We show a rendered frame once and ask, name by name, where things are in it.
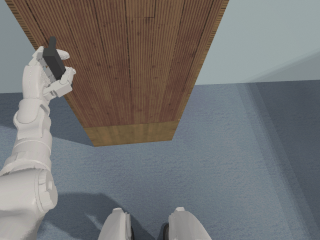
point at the robot left thigh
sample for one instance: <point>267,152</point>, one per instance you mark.
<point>117,226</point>

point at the right robot shin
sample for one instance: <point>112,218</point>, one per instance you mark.
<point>176,210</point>

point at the left robot hand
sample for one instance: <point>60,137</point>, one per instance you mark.
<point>35,79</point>

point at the handle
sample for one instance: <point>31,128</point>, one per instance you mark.
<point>53,60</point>

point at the cupboard door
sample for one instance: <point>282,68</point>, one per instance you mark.
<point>135,60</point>

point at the robot left upper arm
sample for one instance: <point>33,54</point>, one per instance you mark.
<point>25,198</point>

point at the robot left forearm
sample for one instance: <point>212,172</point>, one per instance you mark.
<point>33,144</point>

